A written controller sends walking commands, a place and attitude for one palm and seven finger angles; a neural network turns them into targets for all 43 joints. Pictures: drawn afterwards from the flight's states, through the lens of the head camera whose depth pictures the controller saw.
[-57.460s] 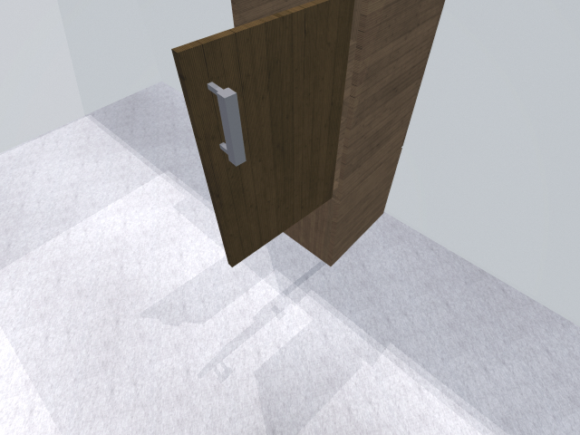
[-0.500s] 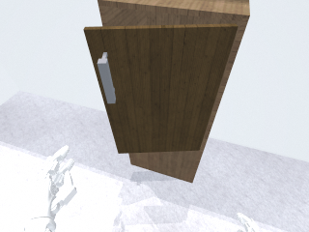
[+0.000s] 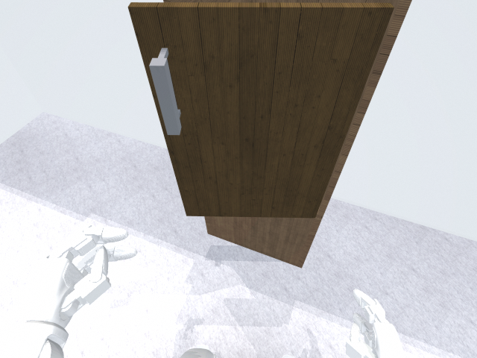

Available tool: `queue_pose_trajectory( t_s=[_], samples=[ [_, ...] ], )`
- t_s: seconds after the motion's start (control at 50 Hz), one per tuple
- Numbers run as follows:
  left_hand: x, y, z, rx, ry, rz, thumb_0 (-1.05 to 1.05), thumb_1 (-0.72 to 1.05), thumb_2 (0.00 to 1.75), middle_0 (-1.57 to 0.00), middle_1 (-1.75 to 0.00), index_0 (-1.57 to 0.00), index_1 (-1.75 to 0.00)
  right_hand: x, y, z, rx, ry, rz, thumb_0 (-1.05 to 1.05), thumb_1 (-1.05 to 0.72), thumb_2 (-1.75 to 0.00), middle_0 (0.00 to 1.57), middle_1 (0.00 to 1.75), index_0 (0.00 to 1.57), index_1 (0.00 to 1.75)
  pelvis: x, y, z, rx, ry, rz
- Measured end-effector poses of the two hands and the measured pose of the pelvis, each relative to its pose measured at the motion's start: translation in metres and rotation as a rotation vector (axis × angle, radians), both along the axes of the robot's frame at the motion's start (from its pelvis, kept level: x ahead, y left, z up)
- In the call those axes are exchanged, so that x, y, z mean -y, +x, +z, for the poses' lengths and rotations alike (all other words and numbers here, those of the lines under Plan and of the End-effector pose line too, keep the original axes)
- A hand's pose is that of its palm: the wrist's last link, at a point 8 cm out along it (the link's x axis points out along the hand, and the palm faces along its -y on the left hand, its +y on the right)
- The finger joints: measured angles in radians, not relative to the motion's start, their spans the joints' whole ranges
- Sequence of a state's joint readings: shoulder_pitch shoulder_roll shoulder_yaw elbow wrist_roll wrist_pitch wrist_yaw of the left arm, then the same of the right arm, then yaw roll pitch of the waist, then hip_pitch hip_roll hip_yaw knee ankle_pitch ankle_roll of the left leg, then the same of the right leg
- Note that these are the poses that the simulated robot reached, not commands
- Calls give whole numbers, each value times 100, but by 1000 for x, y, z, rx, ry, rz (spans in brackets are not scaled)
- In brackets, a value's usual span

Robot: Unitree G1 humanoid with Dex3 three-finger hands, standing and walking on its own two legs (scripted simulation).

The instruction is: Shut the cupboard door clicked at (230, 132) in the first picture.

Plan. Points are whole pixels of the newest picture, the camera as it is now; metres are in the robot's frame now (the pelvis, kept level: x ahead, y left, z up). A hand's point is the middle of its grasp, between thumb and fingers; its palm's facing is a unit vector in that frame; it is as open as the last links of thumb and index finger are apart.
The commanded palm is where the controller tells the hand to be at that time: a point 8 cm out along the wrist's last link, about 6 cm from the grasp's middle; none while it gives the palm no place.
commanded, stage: raise the hand and make a fist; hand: left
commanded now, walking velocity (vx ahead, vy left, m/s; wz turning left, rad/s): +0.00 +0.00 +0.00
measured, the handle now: (169, 93) +0.52 +0.16 +0.17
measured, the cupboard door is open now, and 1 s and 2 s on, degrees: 21 21 21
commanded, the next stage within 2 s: bring the fist close to the handle in 1.20 s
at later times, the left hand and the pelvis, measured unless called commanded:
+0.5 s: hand (76, 243) +0.24 +0.23 +0.14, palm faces +0.06 -1.00 -0.05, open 3.1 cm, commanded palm +0.20 +0.28 +0.14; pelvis +0.02 +0.04 +0.03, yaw +0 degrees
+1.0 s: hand (73, 217) +0.25 +0.22 +0.18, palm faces +0.07 -1.00 -0.04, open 3.1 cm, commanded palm +0.22 +0.27 +0.18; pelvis +0.01 +0.03 +0.05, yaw -1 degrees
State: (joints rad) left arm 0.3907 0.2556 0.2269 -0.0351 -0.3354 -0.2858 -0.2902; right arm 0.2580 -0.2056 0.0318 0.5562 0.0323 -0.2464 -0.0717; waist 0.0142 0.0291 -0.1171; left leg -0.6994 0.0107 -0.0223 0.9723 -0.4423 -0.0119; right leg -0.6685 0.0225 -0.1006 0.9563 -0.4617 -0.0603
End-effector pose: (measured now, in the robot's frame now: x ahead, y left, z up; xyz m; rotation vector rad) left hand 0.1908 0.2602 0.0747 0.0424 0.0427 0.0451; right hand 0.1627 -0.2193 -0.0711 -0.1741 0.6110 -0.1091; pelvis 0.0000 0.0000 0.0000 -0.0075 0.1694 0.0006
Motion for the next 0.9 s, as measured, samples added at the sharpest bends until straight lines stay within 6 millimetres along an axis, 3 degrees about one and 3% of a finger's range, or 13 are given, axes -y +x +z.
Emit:
queue_pose_trajectory(
  t_s=[0.1, 0.18, 0.3, 0.46, 0.6, 0.9],
  samples=[
    [-10, 4, 15, 24, 9, 33, 2, 90, 90, -77, -92, -77, -93, 1, -14, 5, -45, -25, -19, 2, -90, -90, 21, 30, 20, 30, -11, 8, 9, 10, -3, -7],
    [-11, 5, 22, 50, 4, 17, 2, 91, 90, -85, -100, -85, -101, 0, -14, 9, -51, -52, -12, 2, -90, -90, 21, 30, 20, 29, -20, 11, 12, 19, -8, -6],
    [-16, 12, 31, 64, 3, 8, 2, 90, 90, -96, -112, -96, -113, -12, 2, 21, -12, -64, 7, 2, -90, -90, 20, 30, 20, 29, -31, 14, 16, 38, -14, -5],
    [-21, 20, 57, 105, 8, 11, 2, 90, 90, -110, -128, -110, -129, -42, 29, 40, 74, -22, 61, 2, -90, -90, 20, 30, 20, 29, -40, 18, 24, 76, -21, 0],
    [-26, 25, 74, 100, 10, 22, 2, 90, 90, -122, -141, -122, -142, -58, 37, 49, 96, 6, 93, 1, -90, -90, 21, 30, 20, 30, -42, 19, 31, 112, -20, 2],
    [-20, 39, 108, 108, 10, 21, 1, 90, 90, -129, -149, -130, -150, -39, 21, 55, 70, 3, 54, 2, -90, -90, 21, 30, 20, 30, -35, 15, 45, 175, -8, -4]
  ],
)
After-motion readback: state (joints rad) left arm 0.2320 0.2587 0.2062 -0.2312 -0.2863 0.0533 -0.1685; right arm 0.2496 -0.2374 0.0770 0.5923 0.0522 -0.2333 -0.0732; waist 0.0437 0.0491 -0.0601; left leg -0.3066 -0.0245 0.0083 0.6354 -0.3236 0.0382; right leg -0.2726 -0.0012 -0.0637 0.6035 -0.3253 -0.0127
